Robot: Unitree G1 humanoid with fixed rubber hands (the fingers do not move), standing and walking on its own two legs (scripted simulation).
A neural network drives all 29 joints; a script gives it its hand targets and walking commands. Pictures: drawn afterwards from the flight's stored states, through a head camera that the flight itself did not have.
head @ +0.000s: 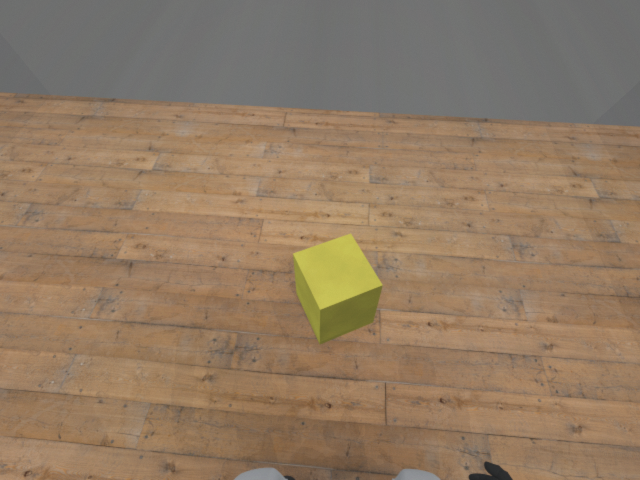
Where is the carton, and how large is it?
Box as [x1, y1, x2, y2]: [293, 234, 382, 343]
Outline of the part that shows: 351,234 293,253 296,293 319,343 322,343 370,323 373,320 382,285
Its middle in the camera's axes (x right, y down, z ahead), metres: +0.05 +0.16 +1.27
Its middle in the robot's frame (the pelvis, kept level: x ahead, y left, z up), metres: +0.72 -0.01 -0.64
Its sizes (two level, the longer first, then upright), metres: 0.210 0.200 0.250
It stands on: the floor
